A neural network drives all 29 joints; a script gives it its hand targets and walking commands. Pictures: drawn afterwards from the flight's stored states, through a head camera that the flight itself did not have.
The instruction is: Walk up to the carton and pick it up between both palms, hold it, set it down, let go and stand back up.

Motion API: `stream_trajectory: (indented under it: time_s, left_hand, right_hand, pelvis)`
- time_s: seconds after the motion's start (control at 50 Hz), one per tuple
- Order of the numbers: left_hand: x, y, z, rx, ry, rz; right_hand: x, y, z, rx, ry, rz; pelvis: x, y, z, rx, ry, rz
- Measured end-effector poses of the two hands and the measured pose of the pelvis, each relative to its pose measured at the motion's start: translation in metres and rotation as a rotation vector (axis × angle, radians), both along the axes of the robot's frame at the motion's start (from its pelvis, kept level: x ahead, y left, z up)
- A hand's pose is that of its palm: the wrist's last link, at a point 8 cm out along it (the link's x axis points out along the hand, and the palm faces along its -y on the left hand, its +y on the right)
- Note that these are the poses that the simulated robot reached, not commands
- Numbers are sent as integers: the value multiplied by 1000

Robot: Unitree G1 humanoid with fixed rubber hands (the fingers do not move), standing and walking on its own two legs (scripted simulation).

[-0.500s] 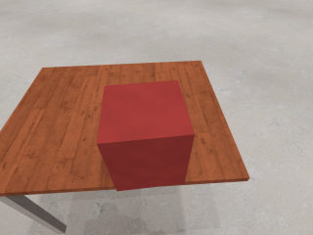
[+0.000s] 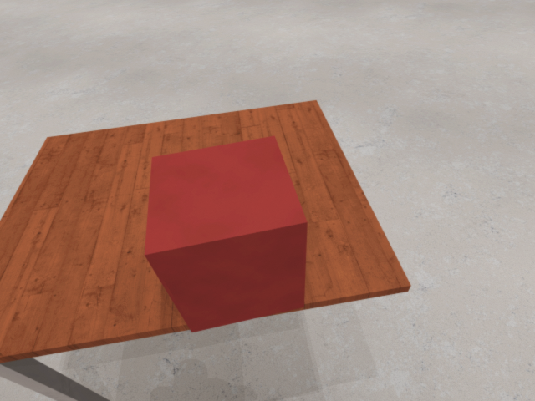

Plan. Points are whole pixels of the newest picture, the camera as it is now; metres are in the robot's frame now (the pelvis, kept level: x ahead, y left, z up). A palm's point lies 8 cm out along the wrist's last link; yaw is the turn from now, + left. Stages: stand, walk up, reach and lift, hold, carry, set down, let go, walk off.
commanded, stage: stand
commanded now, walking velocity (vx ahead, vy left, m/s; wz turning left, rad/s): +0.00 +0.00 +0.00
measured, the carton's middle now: (232, 236) +0.40 +0.08 +0.02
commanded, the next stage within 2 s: none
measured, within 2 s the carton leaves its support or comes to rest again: neither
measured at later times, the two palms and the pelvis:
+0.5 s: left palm out of the picture +0.03 +0.23 -0.14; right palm out of the picture -0.01 -0.23 -0.14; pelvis +0.02 +0.01 +0.00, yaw -1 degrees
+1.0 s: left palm out of the picture +0.03 +0.23 -0.14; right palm out of the picture -0.03 -0.21 -0.15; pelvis +0.02 +0.02 +0.00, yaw -1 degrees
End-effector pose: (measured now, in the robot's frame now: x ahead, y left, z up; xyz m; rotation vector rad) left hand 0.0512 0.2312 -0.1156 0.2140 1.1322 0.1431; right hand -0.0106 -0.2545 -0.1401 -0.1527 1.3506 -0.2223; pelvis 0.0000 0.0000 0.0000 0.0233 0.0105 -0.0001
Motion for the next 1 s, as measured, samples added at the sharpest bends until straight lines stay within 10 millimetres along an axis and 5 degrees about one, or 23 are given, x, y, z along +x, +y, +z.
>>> stream_trajectory:
  time_s: [0.76,1.0]
  left_hand:
    - [-17,4,-22,-31,195,30]
    - [-21,0,-26,-41,214,29]
  right_hand:
    - [-10,46,-5,44,99,-44]
    - [-20,46,-5,40,114,-52]
  pelvis:
    - [20,15,2,-14,-33,-16]
    - [18,15,1,-16,-38,-14]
